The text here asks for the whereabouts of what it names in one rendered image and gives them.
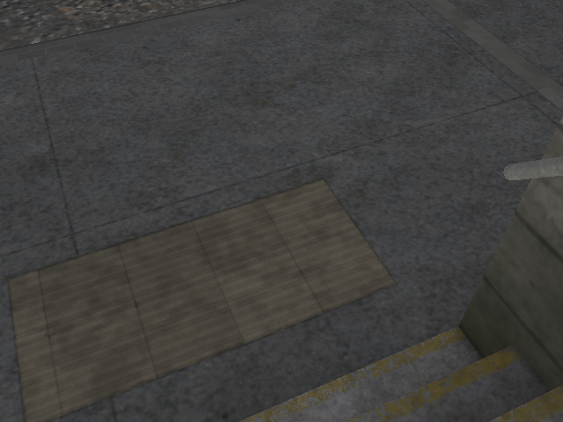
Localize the stairs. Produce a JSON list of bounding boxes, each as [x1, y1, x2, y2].
[[239, 327, 563, 422]]

